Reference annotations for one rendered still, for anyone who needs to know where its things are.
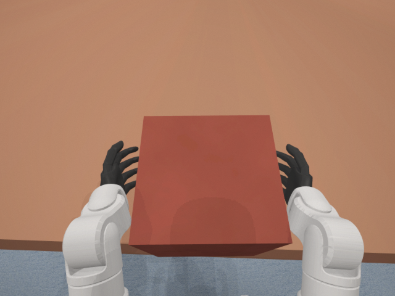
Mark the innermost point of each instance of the carton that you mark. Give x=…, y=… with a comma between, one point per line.
x=208, y=186

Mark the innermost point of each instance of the left robot forearm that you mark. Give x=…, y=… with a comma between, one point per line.
x=91, y=244

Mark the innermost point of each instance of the robot left hand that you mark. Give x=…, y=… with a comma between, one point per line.
x=113, y=167

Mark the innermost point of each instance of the right robot forearm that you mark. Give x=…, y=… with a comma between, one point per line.
x=333, y=248

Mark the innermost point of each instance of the robot right hand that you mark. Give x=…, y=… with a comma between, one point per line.
x=298, y=172

